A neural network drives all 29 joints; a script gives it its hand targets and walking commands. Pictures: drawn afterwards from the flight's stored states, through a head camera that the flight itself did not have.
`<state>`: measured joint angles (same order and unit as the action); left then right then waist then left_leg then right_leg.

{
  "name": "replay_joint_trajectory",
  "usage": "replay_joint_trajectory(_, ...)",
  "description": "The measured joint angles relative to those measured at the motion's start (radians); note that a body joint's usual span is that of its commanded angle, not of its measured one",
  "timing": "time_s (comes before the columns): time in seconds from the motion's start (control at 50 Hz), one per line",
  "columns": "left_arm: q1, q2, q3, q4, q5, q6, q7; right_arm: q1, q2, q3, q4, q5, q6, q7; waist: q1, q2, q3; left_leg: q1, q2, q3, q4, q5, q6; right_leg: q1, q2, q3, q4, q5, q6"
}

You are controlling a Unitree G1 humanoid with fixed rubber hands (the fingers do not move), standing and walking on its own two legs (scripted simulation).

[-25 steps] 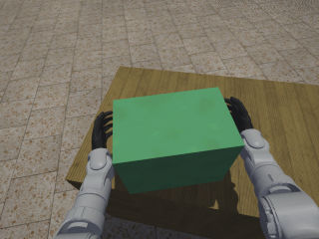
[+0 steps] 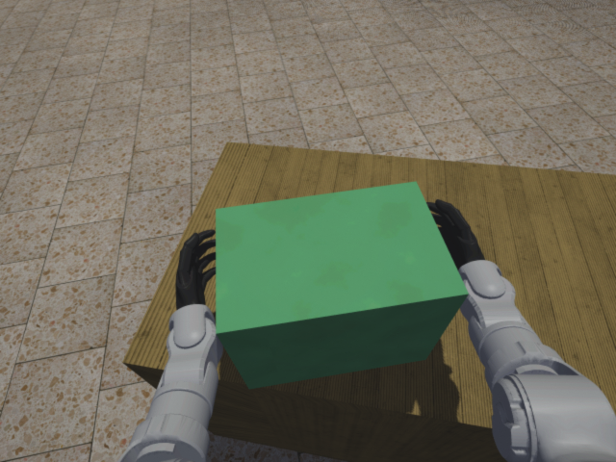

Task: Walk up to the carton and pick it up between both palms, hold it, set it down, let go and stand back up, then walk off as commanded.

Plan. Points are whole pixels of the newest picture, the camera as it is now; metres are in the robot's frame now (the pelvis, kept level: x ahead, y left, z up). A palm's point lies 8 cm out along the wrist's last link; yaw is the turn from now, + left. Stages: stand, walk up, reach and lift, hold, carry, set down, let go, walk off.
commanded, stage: reach and lift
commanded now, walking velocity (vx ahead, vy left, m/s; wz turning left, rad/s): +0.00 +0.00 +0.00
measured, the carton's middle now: (328, 290) +0.37 +0.03 -0.02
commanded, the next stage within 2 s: none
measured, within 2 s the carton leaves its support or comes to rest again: leaves its support in 1.32 s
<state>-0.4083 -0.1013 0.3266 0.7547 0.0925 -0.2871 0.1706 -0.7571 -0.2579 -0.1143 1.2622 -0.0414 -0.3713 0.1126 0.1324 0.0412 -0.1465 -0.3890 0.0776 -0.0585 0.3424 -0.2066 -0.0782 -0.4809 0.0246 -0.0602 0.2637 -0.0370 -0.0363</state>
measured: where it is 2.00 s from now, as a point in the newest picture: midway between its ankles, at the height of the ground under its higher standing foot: outside the picture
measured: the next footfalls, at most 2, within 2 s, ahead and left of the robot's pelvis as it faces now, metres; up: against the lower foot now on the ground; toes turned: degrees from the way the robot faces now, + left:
none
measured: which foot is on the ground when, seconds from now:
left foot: down 0.00-1.00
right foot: down 0.00-1.00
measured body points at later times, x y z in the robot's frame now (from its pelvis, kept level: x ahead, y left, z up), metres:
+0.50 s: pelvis +0.01 +0.00 +0.00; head +0.07 -0.01 +0.45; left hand +0.34 +0.21 +0.02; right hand +0.44 -0.15 +0.03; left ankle -0.04 +0.17 -0.74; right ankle +0.04 -0.10 -0.74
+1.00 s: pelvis -0.02 +0.00 +0.00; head +0.05 +0.00 +0.44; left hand +0.33 +0.21 +0.03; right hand +0.41 -0.15 +0.04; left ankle -0.04 +0.17 -0.74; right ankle +0.04 -0.10 -0.74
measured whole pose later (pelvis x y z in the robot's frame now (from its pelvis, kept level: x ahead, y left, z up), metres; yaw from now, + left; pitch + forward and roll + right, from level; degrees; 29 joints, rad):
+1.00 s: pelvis -0.02 +0.00 +0.00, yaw +1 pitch +16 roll +0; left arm -0.45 -0.07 0.33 0.81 0.13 -0.40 0.16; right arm -0.73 -0.24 -0.19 1.25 -0.12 -0.50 0.07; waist 0.10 0.00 -0.16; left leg -0.45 0.06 -0.04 0.34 -0.17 -0.07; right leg -0.52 0.01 -0.06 0.23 0.01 -0.03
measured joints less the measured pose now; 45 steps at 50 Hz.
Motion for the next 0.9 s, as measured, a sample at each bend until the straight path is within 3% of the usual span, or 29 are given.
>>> replay_joint_trajectory(0.54,0.014,-0.012,0.006,-0.003,0.036,-0.045,0.001,0.02,0.003,-0.037,0.011,-0.035,-0.045,0.004,-0.004,-0.017,0.026,0.038,0.005,0.005,-0.016,-0.001,0.006,0.049,0.005,-0.002,-0.038,0.008,0.003)
replay_joint_trajectory(0.9,0.004,0.014,0.001,0.02,0.042,-0.107,-0.011,0.052,0.019,-0.027,-0.018,-0.052,-0.118,-0.044,-0.039,-0.029,-0.005,-0.019,-0.007,0.011,-0.002,0.018,0.01,0.0,-0.01,-0.007,-0.033,0.031,0.006)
